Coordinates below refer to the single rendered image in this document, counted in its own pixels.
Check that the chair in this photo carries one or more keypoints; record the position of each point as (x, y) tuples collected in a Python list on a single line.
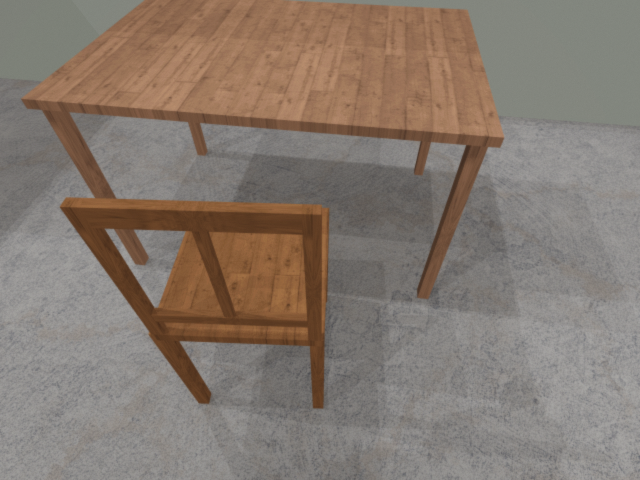
[(250, 273)]

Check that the table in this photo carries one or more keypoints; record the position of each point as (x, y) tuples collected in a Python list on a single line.
[(395, 72)]

